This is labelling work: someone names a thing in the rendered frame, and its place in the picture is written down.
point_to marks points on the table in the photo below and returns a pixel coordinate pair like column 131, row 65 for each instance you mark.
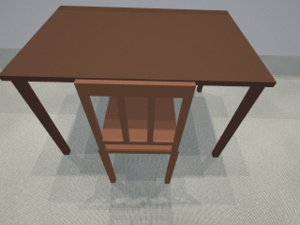
column 200, row 46

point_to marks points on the chair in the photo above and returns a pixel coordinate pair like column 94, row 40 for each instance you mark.
column 140, row 118

